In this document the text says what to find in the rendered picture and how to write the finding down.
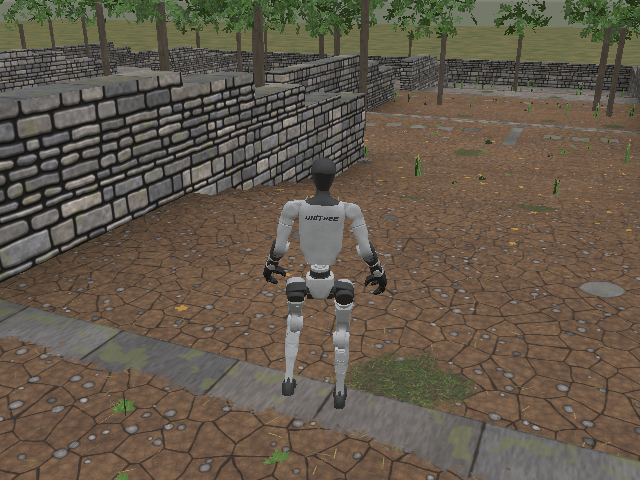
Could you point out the robot left upper arm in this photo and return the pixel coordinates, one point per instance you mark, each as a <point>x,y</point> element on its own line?
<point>290,210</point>

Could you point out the left robot forearm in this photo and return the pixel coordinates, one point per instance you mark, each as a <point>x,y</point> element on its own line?
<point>274,258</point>

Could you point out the robot right foot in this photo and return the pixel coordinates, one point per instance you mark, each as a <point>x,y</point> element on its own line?
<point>339,401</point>

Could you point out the right robot forearm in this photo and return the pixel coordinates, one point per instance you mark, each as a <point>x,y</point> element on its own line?
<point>373,263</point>

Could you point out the robot right hand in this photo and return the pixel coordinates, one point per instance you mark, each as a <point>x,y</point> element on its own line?
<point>375,280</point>

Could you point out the robot right upper arm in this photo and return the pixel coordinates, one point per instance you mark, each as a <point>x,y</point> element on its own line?
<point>353,212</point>

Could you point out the robot right thigh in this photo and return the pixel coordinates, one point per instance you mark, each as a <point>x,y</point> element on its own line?
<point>343,299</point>

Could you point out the robot left hand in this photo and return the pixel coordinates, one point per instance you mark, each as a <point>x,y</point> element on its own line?
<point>267,274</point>

